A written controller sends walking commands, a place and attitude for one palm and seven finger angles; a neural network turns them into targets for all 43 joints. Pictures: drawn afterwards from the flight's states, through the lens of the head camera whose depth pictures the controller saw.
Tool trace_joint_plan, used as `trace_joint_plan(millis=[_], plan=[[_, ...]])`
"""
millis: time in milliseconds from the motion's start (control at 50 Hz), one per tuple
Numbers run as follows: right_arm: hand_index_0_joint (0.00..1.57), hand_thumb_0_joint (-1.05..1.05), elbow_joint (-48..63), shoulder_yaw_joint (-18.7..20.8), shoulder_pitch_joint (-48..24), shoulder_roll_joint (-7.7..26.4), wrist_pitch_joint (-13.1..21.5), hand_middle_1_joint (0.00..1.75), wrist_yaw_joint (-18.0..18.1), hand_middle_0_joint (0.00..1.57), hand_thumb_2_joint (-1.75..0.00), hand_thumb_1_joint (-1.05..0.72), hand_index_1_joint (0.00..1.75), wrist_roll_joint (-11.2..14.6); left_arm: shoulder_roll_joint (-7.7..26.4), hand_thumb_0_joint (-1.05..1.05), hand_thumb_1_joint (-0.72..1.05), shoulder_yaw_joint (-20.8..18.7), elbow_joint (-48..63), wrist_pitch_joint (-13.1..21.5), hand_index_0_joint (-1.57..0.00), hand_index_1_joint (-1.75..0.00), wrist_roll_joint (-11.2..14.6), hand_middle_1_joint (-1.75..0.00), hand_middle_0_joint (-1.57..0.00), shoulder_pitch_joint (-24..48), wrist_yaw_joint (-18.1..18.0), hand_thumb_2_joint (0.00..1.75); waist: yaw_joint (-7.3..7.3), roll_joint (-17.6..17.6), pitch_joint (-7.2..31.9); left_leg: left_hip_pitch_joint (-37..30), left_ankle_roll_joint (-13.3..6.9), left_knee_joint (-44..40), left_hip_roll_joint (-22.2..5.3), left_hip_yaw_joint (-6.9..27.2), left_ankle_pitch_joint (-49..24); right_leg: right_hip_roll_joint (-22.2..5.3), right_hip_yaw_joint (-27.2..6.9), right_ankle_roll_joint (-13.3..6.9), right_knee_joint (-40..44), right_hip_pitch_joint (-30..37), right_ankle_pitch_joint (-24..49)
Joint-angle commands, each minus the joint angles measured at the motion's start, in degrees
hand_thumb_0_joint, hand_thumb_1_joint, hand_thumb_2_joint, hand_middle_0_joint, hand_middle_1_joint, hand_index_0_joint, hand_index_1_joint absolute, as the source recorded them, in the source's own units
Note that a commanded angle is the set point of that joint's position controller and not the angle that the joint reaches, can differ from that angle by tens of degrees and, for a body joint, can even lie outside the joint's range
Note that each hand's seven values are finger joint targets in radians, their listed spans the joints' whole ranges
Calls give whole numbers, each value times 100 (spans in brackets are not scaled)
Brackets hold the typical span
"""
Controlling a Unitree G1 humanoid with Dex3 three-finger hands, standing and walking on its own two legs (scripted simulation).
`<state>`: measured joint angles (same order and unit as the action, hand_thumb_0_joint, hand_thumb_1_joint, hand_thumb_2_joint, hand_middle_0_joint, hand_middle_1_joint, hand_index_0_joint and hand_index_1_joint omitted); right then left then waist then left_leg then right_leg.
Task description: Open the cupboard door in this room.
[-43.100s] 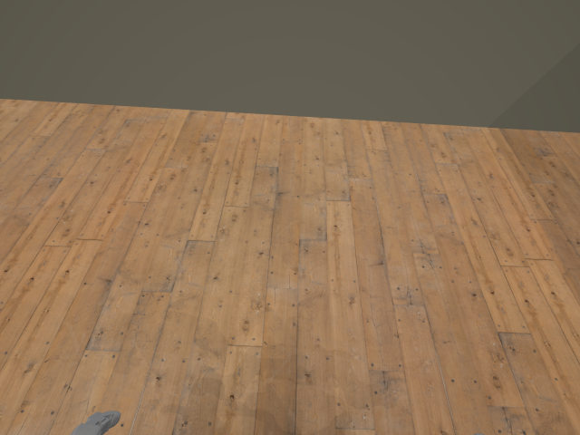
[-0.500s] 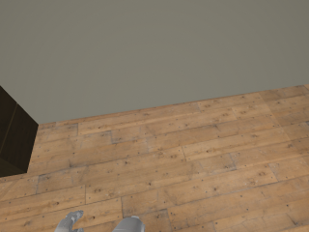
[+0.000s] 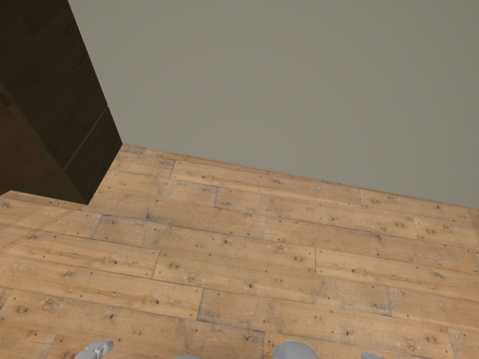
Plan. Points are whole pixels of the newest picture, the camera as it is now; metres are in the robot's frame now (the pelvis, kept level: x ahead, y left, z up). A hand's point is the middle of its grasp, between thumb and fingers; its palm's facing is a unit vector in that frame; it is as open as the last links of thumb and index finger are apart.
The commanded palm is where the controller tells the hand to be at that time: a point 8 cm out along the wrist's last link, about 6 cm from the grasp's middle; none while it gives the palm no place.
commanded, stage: turn to face it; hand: left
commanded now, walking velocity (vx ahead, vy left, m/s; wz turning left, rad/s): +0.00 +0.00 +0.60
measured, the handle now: out of the picture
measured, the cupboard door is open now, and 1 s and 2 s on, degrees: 53 53 53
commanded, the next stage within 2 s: take the last steps up to it in 1.16 s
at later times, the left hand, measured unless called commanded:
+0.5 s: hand out of the picture +0.00 +0.18 -0.18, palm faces +0.33 -0.93 -0.19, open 7.4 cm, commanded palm none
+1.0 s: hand out of the picture +0.00 +0.18 -0.15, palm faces +0.55 -0.79 -0.28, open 7.4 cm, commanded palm none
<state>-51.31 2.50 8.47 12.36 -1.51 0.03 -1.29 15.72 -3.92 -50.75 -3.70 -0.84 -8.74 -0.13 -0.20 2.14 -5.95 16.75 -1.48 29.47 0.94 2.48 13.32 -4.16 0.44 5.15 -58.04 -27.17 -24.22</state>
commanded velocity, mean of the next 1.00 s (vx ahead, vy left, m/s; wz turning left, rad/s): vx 0.00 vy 0.00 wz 0.56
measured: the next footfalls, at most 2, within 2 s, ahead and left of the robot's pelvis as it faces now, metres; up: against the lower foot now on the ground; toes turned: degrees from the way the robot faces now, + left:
right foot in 0.16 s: +0.06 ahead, -0.16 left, +0.00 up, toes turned +4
left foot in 0.50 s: +0.01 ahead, +0.09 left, +0.00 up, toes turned +23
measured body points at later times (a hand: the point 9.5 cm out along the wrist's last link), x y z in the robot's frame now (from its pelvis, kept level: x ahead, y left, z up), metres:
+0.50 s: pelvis +0.00 -0.02 -0.01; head +0.04 +0.01 +0.43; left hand -0.02 +0.23 -0.17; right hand +0.18 -0.25 -0.14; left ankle -0.03 +0.08 -0.74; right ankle +0.02 -0.17 -0.74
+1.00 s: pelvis +0.02 -0.06 -0.01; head +0.06 -0.05 +0.44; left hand -0.03 +0.22 -0.13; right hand +0.22 -0.24 -0.16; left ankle -0.04 +0.06 -0.70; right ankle +0.08 -0.16 -0.74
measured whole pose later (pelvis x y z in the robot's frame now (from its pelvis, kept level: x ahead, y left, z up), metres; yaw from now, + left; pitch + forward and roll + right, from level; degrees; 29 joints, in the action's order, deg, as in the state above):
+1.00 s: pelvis +0.02 -0.06 -0.01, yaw +35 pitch +0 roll +0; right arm -53.4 4.7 10.6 14.0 -3.9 -0.8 -0.9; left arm 12.8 -2.2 -49.0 -1.3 -1.2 -8.4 -0.8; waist 1.4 -1.9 -4.7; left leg 26.0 1.4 52.1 3.2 5.6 25.8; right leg -2.1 2.7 0.5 -32.4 -14.8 -17.4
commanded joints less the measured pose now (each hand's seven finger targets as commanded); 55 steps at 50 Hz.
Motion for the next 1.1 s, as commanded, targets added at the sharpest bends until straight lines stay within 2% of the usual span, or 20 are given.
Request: trace_joint_plan(millis=[0,100,140,160,180,240,380,440,460,480,500,620,760,860,880,900,920,940,980,1080], plan=[[20,0,332,383,146,1349,40,30,66,20,-90,-90,30,-33,333,0,90,-82,566,166,-20,-30,6,-30,-20,138,-20,90,147,-1136,834,-521,-744,-985,-1299,1464,-1238,110,21,-52,868,240,-40],[20,0,470,431,-247,1242,-27,30,38,20,-90,-90,30,39,496,0,90,-152,428,286,-20,-30,36,-30,-20,-607,-70,90,-246,-879,930,605,-360,-287,-813,1569,-726,255,84,-167,3246,2196,1005],[20,0,680,357,-275,671,-17,30,-25,20,-90,-90,30,93,1331,0,90,-303,462,369,-20,-30,-106,-30,-20,-803,-147,90,-409,1766,852,1986,409,2225,439,-37,2046,-2247,-2386,-1127,4569,2670,955],[20,0,634,393,-267,920,-46,30,-57,20,-90,-90,30,41,1229,0,90,-235,517,366,-20,-30,-57,-30,-20,-654,-170,90,-292,1242,748,1787,343,3366,61,202,2164,-2437,-2149,-1445,4469,1970,1261],[20,0,605,412,-21,838,-82,30,-101,20,-90,-90,30,41,992,0,90,-199,642,355,-20,-30,-66,-30,-20,-222,-186,90,-34,785,654,1613,333,3699,-46,190,1757,-2171,-1537,-1478,4406,1623,1101],[20,0,348,378,-29,730,-193,30,-170,20,-90,-90,30,21,589,0,90,-70,686,368,-20,-30,-23,-30,-20,103,-153,90,133,1267,428,1621,517,3967,-246,-149,1101,-1379,-324,-1154,4102,1629,2209],[20,0,500,222,-572,443,-104,30,-214,20,-90,-90,30,89,923,0,90,-201,368,384,-20,-30,-97,-30,-20,-668,-144,90,-281,948,694,841,507,1467,-143,-776,1366,-1657,96,-1171,3423,2416,3609],[20,0,351,238,30,624,-17,30,-178,20,-90,-90,30,71,942,0,90,-240,366,350,-20,-30,-18,-30,-20,-504,-98,90,59,718,970,-318,388,-97,-76,-803,133,-1493,562,-734,2548,1979,3312],[20,0,259,331,439,986,36,30,-155,20,-90,-90,30,47,774,0,90,-213,437,326,-20,-30,21,-30,-20,-473,-76,90,295,-157,1249,-1283,187,-578,-544,-171,-840,-1262,839,-411,1625,1236,2507],[20,0,238,502,834,1635,67,30,-115,20,-90,-90,30,4,359,0,90,-91,656,295,-20,-30,58,-30,-20,-330,-33,90,513,-1938,1369,-2048,-601,-766,-2155,2053,-2821,-385,967,72,289,-457,-847],[20,0,102,540,1185,1838,17,30,-29,20,-90,-90,30,4,370,0,90,-51,789,227,-20,-30,15,-30,-20,105,-69,90,666,-1669,1421,-1893,-1209,-724,-2553,2378,-3669,-256,261,-6,-477,-771,-1478],[20,0,308,300,312,1210,127,30,132,20,-90,-90,30,-9,365,0,90,-103,433,170,-20,-30,-7,-30,-20,6,-29,90,130,-895,949,-992,-742,-875,-1460,1312,-2597,-162,-128,-18,-665,-521,98],[20,0,260,365,297,1288,44,30,82,20,-90,-90,30,-36,326,0,90,-59,572,166,-20,-30,24,-30,-20,232,-48,90,161,-1063,822,-543,-773,-946,-1289,1685,-1584,153,-30,-53,975,283,-50],[20,0,374,395,-62,1179,-30,30,46,20,-90,-90,30,30,440,0,90,-116,396,266,-20,-30,45,-30,-20,-481,-84,90,-177,-941,933,482,-404,-449,-813,1731,-850,347,93,-190,3114,2123,1007],[20,0,422,372,-108,930,-28,30,12,20,-90,-90,30,78,763,0,90,-192,378,327,-20,-30,-11,-30,-20,-699,-126,90,-303,-213,992,1196,-124,181,-424,1374,-70,-356,-651,-376,3840,2801,752],[20,0,538,319,-92,598,-18,30,-10,20,-90,-90,30,99,1211,0,90,-278,390,369,-20,-30,-94,-30,-20,-750,-159,90,-342,1299,892,1871,329,1557,393,174,1467,-1846,-2139,-996,4376,2878,797],[20,0,560,352,-176,795,-42,30,-37,20,-90,-90,30,52,1250,0,90,-239,461,359,-20,-30,-77,-30,-20,-662,-171,90,-337,1233,782,1676,315,2942,204,150,2190,-2429,-2358,-1480,4476,2037,1140],[20,0,518,346,-38,730,-71,30,-86,20,-90,-90,30,29,1051,0,90,-153,546,341,-20,-30,-58,-30,-20,-281,-158,90,-84,745,557,1560,287,3484,68,233,1795,-2041,-1716,-1498,4413,1589,1003],[20,0,255,389,114,714,-186,30,-120,20,-90,-90,30,17,668,0,90,-98,602,354,-20,-30,-43,-30,-20,96,-175,90,143,1233,445,1536,392,3986,-140,83,1267,-1463,-1044,-1246,4237,1459,1526],[20,0,275,220,-350,394,-113,30,-135,20,-90,-90,30,78,689,0,90,-108,332,426,-20,-30,-83,-30,-20,-580,-165,90,-183,856,599,1126,509,2217,-94,-478,1417,-1347,-243,-1217,3648,2351,3802]])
